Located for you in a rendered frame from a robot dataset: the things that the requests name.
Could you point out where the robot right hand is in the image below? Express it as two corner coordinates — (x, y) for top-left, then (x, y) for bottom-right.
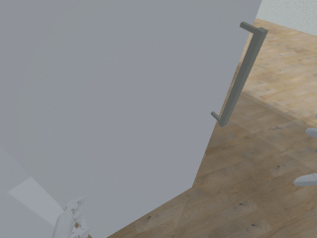
(293, 114), (317, 186)

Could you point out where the robot left hand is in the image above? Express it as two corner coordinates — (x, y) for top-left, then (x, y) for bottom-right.
(52, 195), (90, 238)

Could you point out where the fridge door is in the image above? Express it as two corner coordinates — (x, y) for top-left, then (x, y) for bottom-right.
(0, 0), (263, 238)

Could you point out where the handle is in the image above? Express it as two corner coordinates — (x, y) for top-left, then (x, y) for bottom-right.
(211, 22), (268, 128)

